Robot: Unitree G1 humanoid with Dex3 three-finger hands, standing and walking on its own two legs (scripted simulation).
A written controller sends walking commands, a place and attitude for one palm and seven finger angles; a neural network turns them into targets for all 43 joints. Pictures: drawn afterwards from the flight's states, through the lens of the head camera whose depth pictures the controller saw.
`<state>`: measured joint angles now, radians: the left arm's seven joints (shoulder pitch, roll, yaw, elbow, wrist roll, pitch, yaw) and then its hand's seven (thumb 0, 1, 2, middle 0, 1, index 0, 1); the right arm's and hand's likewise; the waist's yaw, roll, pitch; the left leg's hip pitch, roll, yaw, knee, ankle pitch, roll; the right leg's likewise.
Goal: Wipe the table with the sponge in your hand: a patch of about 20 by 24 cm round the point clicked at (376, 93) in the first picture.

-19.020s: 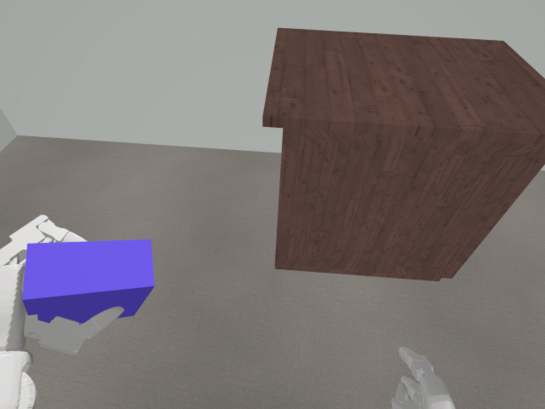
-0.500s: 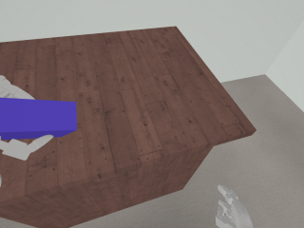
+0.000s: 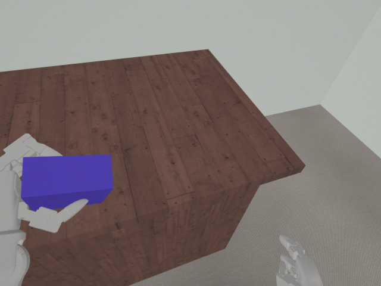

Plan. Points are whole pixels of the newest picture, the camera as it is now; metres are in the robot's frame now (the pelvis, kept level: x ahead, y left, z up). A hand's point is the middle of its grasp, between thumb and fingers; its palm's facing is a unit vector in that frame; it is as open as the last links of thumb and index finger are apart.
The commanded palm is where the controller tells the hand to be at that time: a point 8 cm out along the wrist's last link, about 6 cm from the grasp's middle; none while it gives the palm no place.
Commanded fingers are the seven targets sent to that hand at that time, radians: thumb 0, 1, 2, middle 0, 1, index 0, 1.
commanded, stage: come to a stop and stand still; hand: left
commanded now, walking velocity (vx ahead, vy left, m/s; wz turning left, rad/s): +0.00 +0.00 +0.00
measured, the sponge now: (81, 183) +0.23 +0.21 +0.14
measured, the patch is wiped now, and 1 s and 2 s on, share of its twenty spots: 0.05 0.05 0.05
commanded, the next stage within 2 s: look again from close up in 0.28 s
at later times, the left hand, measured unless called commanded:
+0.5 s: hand (46, 180) +0.23 +0.26 +0.15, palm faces +0.38 -0.85 -0.36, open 9.7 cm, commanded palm +0.17 +0.29 +0.17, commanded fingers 0.00 0.10 1.30 -1.20 -1.60 -1.20 -1.60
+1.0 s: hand (35, 159) +0.25 +0.28 +0.18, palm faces +0.37 -0.78 -0.51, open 9.7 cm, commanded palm +0.17 +0.30 +0.19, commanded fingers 0.00 0.10 1.30 -1.20 -1.60 -1.20 -1.60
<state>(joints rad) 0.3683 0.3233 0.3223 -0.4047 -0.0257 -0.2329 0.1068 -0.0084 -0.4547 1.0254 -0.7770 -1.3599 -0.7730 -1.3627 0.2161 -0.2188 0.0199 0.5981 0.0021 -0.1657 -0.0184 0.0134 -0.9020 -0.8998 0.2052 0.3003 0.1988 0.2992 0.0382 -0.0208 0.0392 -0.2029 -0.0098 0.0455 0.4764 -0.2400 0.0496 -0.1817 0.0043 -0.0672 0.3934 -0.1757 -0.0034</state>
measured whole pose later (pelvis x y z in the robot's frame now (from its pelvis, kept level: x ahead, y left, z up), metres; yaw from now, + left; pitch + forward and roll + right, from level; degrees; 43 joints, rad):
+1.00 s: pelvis +0.01 +0.01 -0.01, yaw +0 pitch -1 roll +0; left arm 0.21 0.47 0.39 -0.42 0.01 0.15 -0.02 -0.01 -0.45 1.03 -0.77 -1.37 -0.77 -1.37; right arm 0.15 -0.24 0.06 0.59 0.01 -0.07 0.01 0.01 -0.90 -0.90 0.21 0.30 0.20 0.30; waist 0.06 0.02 0.01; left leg -0.24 -0.05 0.07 0.54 -0.28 0.07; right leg -0.25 -0.02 -0.02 0.55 -0.28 0.01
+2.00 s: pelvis +0.00 -0.04 -0.01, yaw +1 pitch -3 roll +1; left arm 0.18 0.72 0.25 -0.47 0.38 0.35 -0.07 -0.01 -0.46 1.03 -0.78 -1.36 -0.78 -1.36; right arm 0.12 -0.29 0.04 0.58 0.07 -0.03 -0.12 0.01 -0.90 -0.90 0.20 0.30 0.20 0.30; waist 0.12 0.11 0.00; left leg -0.22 -0.01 0.02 0.55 -0.28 0.00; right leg -0.23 0.02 -0.07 0.58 -0.30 -0.06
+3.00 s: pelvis -0.02 -0.03 +0.00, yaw +1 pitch -5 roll +1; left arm -0.04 0.69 0.06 -0.41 0.72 0.49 -0.17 -0.01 -0.47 1.03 -0.78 -1.36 -0.78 -1.36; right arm -0.02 -0.27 0.09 0.63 0.07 0.02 -0.08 0.01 -0.90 -0.90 0.20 0.30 0.20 0.30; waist 0.16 0.14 0.02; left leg -0.16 -0.02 0.03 0.43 -0.18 0.01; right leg -0.18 0.01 -0.06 0.48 -0.22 -0.05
